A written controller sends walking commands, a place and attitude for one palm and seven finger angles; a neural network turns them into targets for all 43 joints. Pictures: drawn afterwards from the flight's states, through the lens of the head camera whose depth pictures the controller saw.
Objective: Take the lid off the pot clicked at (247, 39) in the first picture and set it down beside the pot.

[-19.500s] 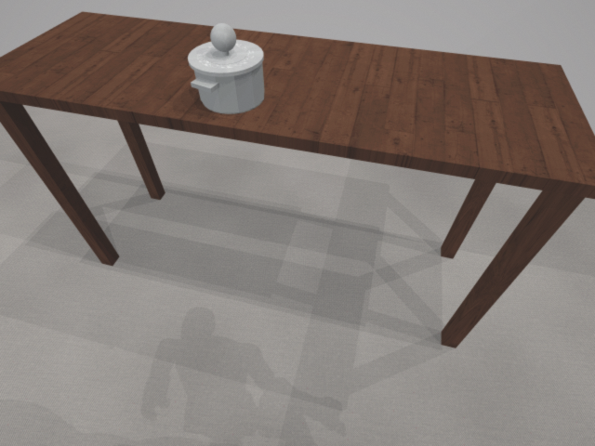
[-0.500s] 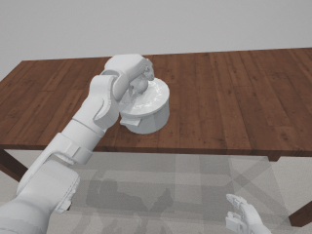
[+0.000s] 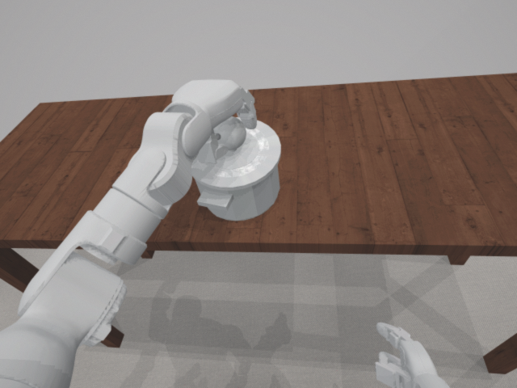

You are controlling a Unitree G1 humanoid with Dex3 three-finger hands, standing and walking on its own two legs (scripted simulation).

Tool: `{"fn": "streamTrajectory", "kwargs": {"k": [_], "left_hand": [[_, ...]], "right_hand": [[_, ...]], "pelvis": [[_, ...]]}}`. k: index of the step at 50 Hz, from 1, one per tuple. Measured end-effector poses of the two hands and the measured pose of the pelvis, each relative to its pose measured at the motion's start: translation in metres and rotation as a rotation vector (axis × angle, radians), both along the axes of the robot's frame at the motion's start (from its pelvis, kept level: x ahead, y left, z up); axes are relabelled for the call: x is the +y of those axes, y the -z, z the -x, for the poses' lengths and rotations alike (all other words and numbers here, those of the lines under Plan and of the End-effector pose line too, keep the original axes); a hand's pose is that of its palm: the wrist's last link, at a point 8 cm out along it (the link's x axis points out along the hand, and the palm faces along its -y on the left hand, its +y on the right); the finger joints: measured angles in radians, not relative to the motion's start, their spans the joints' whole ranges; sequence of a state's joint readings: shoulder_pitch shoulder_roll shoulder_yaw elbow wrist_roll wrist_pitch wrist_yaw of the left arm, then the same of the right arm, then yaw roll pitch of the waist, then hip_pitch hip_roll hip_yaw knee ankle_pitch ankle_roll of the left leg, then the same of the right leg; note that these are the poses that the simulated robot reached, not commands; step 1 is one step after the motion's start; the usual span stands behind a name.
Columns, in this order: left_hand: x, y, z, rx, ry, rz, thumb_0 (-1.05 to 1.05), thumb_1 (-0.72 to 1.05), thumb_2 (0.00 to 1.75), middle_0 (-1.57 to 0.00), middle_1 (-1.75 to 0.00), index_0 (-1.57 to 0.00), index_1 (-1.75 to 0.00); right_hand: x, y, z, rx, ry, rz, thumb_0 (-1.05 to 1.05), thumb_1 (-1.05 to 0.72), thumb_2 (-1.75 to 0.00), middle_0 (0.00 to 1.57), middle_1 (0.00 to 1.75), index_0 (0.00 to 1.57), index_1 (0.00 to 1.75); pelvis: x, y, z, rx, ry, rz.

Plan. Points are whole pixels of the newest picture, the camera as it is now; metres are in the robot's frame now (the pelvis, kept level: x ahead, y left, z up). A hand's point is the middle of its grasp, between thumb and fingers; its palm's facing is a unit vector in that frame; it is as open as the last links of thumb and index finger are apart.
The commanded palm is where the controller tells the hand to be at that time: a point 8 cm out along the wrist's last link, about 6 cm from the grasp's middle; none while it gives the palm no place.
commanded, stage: lift the lid straight up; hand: left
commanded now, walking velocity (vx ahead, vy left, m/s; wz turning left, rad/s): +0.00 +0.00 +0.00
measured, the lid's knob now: (229, 133) +0.45 +0.05 +0.18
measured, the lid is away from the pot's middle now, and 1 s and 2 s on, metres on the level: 0.01 0.01 0.06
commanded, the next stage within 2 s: move the lid sideways beside the pot in 1.58 s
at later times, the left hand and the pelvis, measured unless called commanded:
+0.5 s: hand (215, 109) +0.42 +0.06 +0.25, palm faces -0.08 +0.01 -1.00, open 8.3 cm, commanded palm +0.39 +0.08 +0.32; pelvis -0.01 +0.00 +0.00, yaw +0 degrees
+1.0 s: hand (206, 81) +0.42 +0.06 +0.29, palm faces -0.04 +0.01 -1.00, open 8.3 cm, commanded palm +0.39 +0.08 +0.36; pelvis -0.01 +0.00 +0.00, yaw +0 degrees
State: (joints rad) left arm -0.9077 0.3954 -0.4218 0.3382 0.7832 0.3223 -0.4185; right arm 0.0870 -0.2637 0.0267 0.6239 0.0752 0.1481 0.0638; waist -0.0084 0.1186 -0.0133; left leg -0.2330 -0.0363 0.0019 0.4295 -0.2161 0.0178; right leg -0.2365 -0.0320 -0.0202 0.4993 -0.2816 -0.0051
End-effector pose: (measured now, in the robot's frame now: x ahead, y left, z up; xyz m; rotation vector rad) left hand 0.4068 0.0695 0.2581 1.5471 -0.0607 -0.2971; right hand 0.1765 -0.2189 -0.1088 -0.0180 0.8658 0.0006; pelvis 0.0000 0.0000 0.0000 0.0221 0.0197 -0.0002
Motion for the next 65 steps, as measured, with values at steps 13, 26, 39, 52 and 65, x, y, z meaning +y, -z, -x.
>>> {"fn": "streamTrajectory", "kwargs": {"k": [13,26,39,52,65], "left_hand": [[-0.005,-0.021,0.004,-0.035,0.024,0.004,0.0,0.03,1.18,-0.85,-0.51,-0.78,-0.51],[-0.007,-0.044,0.002,-0.07,0.013,0.002,-0.01,0.03,1.18,-0.85,-0.52,-0.78,-0.51],[-0.003,-0.065,0.0,-0.092,-0.01,-0.002,-0.01,0.03,1.18,-0.86,-0.52,-0.78,-0.51],[-0.006,-0.086,0.001,-0.122,-0.002,-0.007,-0.01,0.02,1.18,-0.86,-0.52,-0.78,-0.51],[0.001,-0.109,-0.005,-0.149,-0.045,-0.002,-0.02,0.02,1.18,-0.86,-0.52,-0.78,-0.51]], "right_hand": [[-0.003,-0.002,0.006,-0.016,0.0,0.012,0.01,-0.91,-0.9,0.19,0.3,0.19,0.3],[-0.007,-0.001,0.018,-0.016,0.02,0.022,0.01,-0.91,-0.9,0.19,0.3,0.19,0.3],[-0.009,-0.002,0.022,-0.024,0.028,0.037,0.01,-0.91,-0.9,0.19,0.3,0.19,0.3],[-0.001,-0.006,0.014,-0.051,0.008,0.033,0.01,-0.91,-0.9,0.19,0.3,0.19,0.3],[0.0,-0.004,0.017,-0.037,0.01,0.041,0.01,-0.91,-0.9,0.19,0.3,0.19,0.3]], "pelvis": [[-0.001,0.0,0.007,-0.005,0.001,-0.001],[0.0,-0.001,0.011,-0.005,0.008,-0.002],[0.002,-0.001,0.013,-0.004,0.008,-0.003],[0.005,-0.001,0.013,0.001,0.001,-0.002],[0.007,-0.001,0.011,0.011,0.003,-0.001]]}}
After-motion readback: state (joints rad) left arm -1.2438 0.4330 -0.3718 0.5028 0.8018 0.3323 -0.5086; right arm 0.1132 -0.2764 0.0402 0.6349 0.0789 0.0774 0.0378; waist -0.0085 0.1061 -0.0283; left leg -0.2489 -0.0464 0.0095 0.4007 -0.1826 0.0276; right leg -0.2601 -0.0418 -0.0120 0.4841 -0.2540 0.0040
